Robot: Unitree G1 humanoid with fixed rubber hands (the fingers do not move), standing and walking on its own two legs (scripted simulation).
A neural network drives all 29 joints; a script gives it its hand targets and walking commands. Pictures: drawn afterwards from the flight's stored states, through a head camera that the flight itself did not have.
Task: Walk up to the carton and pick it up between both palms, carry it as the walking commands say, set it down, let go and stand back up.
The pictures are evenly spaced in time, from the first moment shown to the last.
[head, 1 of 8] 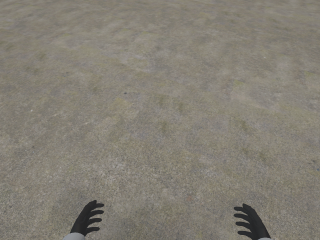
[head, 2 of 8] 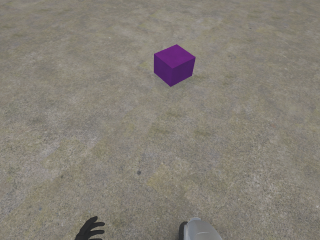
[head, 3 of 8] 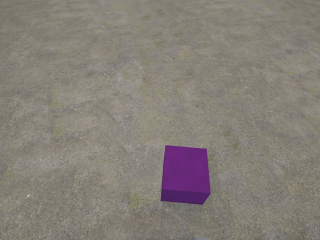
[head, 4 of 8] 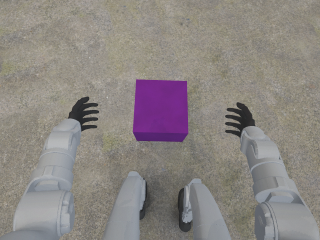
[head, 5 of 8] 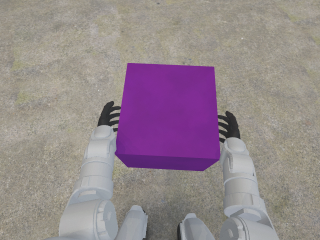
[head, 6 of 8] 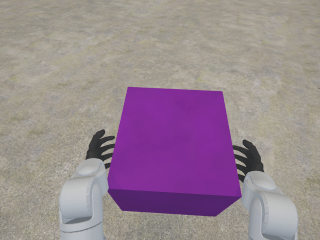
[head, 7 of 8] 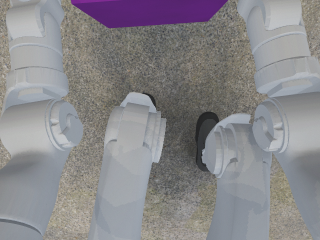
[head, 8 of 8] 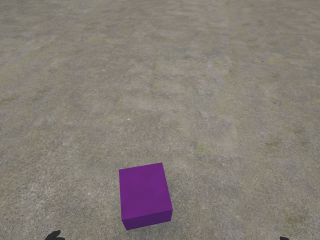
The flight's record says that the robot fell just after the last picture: no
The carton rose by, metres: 0.71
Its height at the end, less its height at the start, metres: +0.00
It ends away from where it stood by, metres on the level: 0.83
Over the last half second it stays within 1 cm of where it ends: yes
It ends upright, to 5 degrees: yes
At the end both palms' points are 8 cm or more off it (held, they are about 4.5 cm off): yes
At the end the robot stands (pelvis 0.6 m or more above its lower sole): yes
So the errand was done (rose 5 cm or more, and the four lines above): yes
